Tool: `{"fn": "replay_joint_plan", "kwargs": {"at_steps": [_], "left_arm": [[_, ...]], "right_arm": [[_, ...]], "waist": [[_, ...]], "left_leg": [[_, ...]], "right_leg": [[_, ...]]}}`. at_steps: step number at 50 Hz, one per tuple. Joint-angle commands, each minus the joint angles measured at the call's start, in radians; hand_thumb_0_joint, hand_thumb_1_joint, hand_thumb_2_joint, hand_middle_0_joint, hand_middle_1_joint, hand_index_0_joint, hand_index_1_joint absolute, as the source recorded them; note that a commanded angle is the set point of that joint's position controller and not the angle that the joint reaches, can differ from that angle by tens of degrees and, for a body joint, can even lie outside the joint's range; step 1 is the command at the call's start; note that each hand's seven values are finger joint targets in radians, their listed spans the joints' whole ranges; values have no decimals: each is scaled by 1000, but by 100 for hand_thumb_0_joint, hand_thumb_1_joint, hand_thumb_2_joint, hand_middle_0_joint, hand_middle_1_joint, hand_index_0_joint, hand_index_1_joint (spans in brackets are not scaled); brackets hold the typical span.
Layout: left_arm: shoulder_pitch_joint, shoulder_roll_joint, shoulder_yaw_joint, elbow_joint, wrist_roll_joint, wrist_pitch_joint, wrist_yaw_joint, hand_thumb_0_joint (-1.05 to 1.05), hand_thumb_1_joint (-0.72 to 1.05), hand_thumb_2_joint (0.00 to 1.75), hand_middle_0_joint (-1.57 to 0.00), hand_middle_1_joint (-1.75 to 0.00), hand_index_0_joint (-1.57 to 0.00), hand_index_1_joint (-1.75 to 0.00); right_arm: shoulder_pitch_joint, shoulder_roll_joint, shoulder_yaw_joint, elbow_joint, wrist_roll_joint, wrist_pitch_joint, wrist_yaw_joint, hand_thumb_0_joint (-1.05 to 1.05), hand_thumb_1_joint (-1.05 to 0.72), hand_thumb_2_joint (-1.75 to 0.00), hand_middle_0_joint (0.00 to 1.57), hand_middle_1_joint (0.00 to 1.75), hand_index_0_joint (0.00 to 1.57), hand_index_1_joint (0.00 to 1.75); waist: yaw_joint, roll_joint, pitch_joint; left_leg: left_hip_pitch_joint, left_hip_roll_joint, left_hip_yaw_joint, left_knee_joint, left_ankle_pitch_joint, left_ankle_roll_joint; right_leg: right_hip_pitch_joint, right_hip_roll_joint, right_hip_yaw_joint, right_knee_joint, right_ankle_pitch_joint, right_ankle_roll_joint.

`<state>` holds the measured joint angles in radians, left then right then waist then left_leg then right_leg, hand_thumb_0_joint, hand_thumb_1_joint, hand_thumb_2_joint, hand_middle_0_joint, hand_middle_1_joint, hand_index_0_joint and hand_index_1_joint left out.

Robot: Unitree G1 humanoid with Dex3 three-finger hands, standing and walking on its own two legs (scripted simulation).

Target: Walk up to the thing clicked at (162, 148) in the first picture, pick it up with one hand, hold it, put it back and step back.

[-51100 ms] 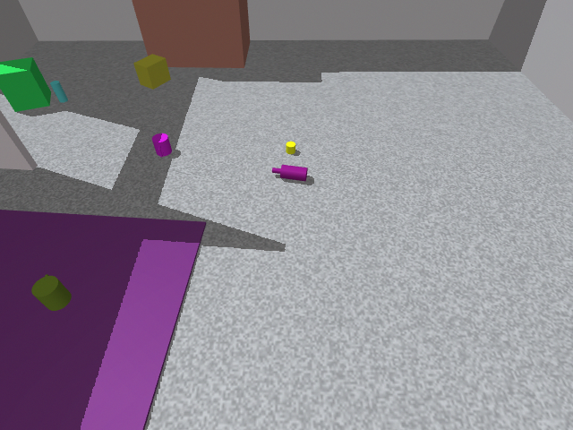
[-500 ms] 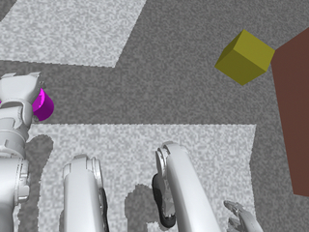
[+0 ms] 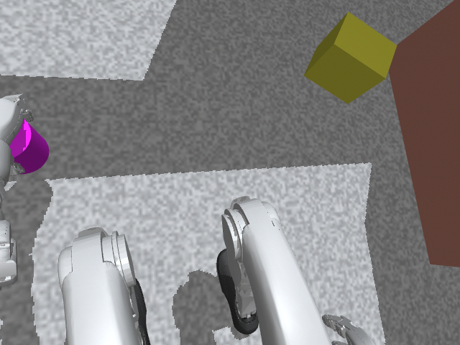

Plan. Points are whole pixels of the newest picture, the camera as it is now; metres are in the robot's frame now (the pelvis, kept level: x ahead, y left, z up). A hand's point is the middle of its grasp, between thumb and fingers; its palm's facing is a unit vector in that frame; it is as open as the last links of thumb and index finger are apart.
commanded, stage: crouch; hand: left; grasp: from above
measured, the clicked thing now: (1, 145) +0.49 +0.31 -0.19
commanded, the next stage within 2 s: lower in 0.20 s
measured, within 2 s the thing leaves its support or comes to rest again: neither
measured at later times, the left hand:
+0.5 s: hand (14, 148) +0.49 +0.29 -0.19, palm faces -0.47 -0.07 -0.88, open 11.1 cm
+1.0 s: hand (29, 149) +0.50 +0.29 -0.24, palm faces -0.46 -0.07 -0.88, open 11.1 cm
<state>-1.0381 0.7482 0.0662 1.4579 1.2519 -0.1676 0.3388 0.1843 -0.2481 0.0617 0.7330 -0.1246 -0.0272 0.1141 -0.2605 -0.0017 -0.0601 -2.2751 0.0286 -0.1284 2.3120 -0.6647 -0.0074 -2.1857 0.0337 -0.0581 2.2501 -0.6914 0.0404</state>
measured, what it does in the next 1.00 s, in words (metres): stands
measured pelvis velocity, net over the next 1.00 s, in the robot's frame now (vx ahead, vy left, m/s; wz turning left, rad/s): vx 0.01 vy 0.00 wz -0.07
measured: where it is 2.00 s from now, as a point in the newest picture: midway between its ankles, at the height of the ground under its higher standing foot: (190, 320)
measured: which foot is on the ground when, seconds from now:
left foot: down 0.00-1.00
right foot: down 0.00-1.00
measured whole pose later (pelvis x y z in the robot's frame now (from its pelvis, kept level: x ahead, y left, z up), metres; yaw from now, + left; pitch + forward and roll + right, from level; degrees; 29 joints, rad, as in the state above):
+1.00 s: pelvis +0.01 +0.00 -0.04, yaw -4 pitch +33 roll -10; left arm -1.09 0.89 0.10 1.59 1.28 -0.18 0.43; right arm 0.15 -0.28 0.18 0.69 -0.18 -0.08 0.14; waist -0.33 -0.05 0.05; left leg -2.37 0.03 -0.20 2.47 -0.70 -0.02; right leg -2.27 0.06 -0.11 2.37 -0.70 0.05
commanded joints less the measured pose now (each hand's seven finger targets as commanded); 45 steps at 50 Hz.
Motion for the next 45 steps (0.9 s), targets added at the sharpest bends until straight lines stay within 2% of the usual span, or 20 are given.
{"fn": "replay_joint_plan", "kwargs": {"at_steps": [1,5,8,9,12,14,15,16,17,19,21,23,26,28,30,33,35,38,41,45], "left_arm": [[-386,261,22,-153,-10,-6,47,0,39,104,-72,-110,-76,-106],[-382,284,27,-139,-6,-2,53,0,42,106,-74,-113,-78,-108],[-373,279,19,-117,-4,2,51,0,45,108,-76,-112,-80,-108],[-390,289,24,-140,-8,1,50,0,44,107,-77,-111,-80,-108],[-359,282,22,-115,-8,7,46,0,47,109,-79,-112,-82,-108],[-373,286,18,-123,-7,6,45,0,49,108,-80,-112,-84,-108],[-355,276,12,-108,-9,8,43,0,48,108,-79,-111,-83,-108],[-374,294,20,-134,-7,4,44,0,42,108,-76,-111,-79,-108],[-353,283,14,-97,-8,7,43,0,39,107,-75,-111,-78,-108],[-351,260,-2,-50,-15,4,45,0,35,106,-72,-111,-75,-108],[-363,281,3,-60,-7,-7,48,0,33,103,-70,-111,-73,-107],[-367,317,22,-63,-3,-14,56,0,34,104,-70,-112,-74,-108],[-383,322,20,-52,13,-26,72,0,37,101,-71,-113,-75,-108],[-384,322,23,-55,20,-33,85,0,37,102,-72,-113,-76,-108],[-388,343,38,-54,29,-33,101,0,38,104,-72,-112,-76,-108],[-379,338,38,-39,39,-29,121,0,38,103,-72,-113,-76,-109],[-391,343,35,-36,36,-25,128,0,39,105,-73,-113,-77,-109],[-380,367,54,-42,32,-15,139,0,45,109,-77,-115,-81,-111],[-371,332,33,19,23,-6,135,0,40,109,-72,-113,-76,-109],[-364,381,50,3,18,-7,129,0,38,104,-71,-109,-75,-105]], "right_arm": [[195,-252,-69,-17,-2,-4,-15,0,-91,-90,20,30,20,30],[195,-258,-59,-14,-5,-8,-14,0,-91,-90,20,30,20,30],[210,-262,-49,-15,-8,-8,-12,0,-91,-90,20,30,20,30],[202,-265,-51,-11,-6,-6,-13,0,-91,-90,20,30,20,30],[205,-267,-50,-15,-6,-5,-11,0,-91,-90,20,30,20,30],[206,-270,-46,-20,-7,-2,-9,0,-91,-90,20,30,20,30],[195,-271,-47,-16,-4,0,-10,0,-91,-90,20,30,20,30],[201,-270,-43,-24,-6,1,-9,0,-91,-90,20,30,20,30],[200,-270,-42,-21,-5,1,-8,0,-91,-90,20,30,20,30],[194,-269,-36,-19,-7,-1,-9,0,-91,-90,20,30,20,30],[201,-270,-25,-16,-13,-3,-7,0,-91,-90,20,30,20,30],[204,-276,-20,-17,-14,-6,-7,0,-91,-90,20,30,20,30],[185,-280,-15,-20,-20,-8,-7,0,-91,-90,20,30,20,30],[195,-277,-6,-22,-29,-13,-3,0,-91,-90,20,30,20,30],[186,-287,-7,-26,-31,-15,-5,0,-91,-90,20,30,20,30],[191,-294,-3,-30,-39,-20,-2,0,-91,-90,20,30,20,30],[190,-292,1,-24,-41,-26,1,0,-91,-90,20,30,20,30],[192,-300,5,-34,-46,-29,2,0,-91,-90,20,30,20,30],[191,-303,12,-30,-50,-39,6,0,-90,-89,20,30,20,30],[198,-320,22,-43,-53,-53,9,0,-90,-90,20,30,20,30]], "waist": [[-9,314,-682],[-1,329,-685],[-24,308,-662],[-9,309,-689],[-7,325,-669],[-22,324,-674],[-9,315,-665],[-21,325,-676],[-16,310,-667],[-38,278,-609],[-45,270,-614],[-33,278,-630],[-36,338,-629],[-53,342,-625],[-41,375,-630],[-53,382,-622],[-61,389,-611],[-51,401,-639],[-84,349,-563],[-77,362,-567]], "left_leg": [[515,-13,80,-220,121,29],[512,-12,81,-206,137,28],[491,-10,80,-185,160,32],[494,-11,79,-185,160,33],[510,-10,69,-195,160,26],[499,-10,68,-186,156,28],[489,-10,70,-187,149,29],[487,-10,71,-174,161,29],[479,-11,69,-177,161,30],[444,-8,67,-156,146,36],[424,-10,68,-144,159,39],[437,-10,64,-135,180,36],[462,-9,59,-133,171,28],[462,-8,59,-118,182,27],[490,-9,51,-128,185,20],[493,-8,50,-118,179,21],[482,-7,53,-108,169,22],[474,-5,54,-98,183,23],[436,-2,44,-86,152,28],[441,-4,39,-81,169,25]], "right_leg": [[301,25,-90,-229,191,-77],[296,25,-93,-211,206,-77],[318,26,-98,-208,234,-71],[313,28,-97,-203,236,-72],[295,26,-107,-190,230,-76],[304,29,-111,-188,232,-74],[289,30,-108,-188,226,-75],[307,29,-109,-185,237,-72],[305,30,-109,-184,238,-73],[281,33,-110,-186,231,-70],[317,35,-109,-184,250,-65],[314,33,-113,-169,260,-65],[267,35,-121,-147,249,-72],[285,37,-125,-141,262,-69],[246,34,-133,-123,256,-75],[239,35,-139,-122,256,-73],[235,37,-137,-119,251,-73],[256,36,-139,-112,265,-69],[220,39,-148,-114,241,-68],[250,36,-151,-109,249,-69]]}}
